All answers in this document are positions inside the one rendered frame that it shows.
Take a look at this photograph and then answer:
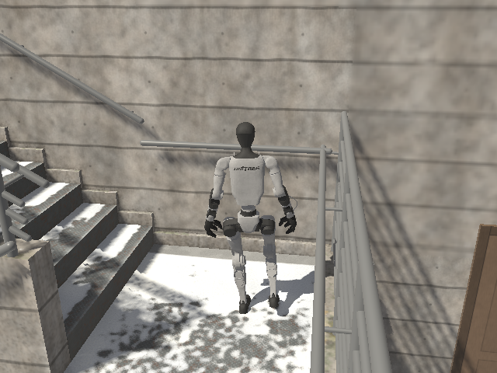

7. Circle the stairs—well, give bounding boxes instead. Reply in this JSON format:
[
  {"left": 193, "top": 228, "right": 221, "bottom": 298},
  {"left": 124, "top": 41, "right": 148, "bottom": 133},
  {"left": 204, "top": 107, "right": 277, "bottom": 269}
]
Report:
[{"left": 0, "top": 141, "right": 154, "bottom": 361}]

